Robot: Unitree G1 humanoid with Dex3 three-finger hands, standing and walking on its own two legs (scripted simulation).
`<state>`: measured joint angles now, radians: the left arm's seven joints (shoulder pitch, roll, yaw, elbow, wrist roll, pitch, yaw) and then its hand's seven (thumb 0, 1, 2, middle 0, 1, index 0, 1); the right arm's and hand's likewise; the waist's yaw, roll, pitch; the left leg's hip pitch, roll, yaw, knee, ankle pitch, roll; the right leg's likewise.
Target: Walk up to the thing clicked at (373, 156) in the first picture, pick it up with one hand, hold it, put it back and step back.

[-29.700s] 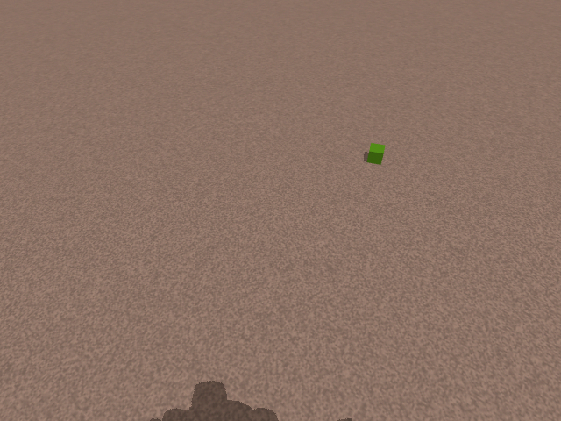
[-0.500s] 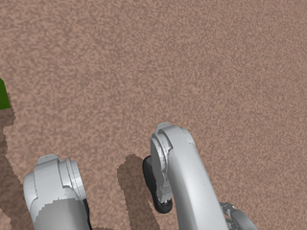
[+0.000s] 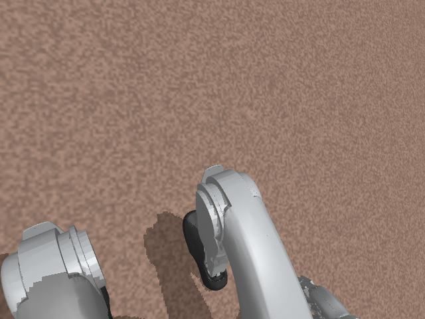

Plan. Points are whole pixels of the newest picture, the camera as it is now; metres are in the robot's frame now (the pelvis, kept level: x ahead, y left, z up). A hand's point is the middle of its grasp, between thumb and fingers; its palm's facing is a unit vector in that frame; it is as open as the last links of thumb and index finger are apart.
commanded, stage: rest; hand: left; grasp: from above
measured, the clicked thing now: out of the picture +0.48 +0.33 -0.26
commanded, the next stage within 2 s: open in 0.48 s
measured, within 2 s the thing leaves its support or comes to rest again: rests again in 0.14 s
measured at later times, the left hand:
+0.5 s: hand out of the picture +0.47 +0.33 -0.24, palm faces -0.45 -0.13 -0.88, open 10.8 cm
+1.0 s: hand out of the picture +0.47 +0.33 -0.24, palm faces -0.44 -0.12 -0.89, open 12.0 cm
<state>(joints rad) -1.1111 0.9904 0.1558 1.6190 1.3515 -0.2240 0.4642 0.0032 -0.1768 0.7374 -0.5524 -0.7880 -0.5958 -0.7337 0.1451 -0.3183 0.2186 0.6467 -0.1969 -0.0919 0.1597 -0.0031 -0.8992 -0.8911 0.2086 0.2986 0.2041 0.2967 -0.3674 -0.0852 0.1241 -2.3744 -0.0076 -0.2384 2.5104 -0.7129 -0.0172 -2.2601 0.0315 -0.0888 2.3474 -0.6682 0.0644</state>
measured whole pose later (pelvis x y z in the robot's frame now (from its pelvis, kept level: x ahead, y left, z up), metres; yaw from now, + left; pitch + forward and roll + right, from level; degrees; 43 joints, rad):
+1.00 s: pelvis -0.01 +0.00 +0.00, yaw -2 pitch +29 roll -15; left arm -1.13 1.08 0.11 1.70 1.33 -0.23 0.52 0.00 -0.23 0.79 -0.34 -0.87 -0.36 -0.85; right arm 0.12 -0.35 0.29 0.62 -0.22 -0.17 0.20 0.00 -0.90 -0.90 0.21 0.30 0.20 0.30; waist -0.39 -0.13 0.17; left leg -2.36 0.00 -0.28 2.54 -0.71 -0.01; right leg -2.24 0.05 -0.12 2.34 -0.65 0.07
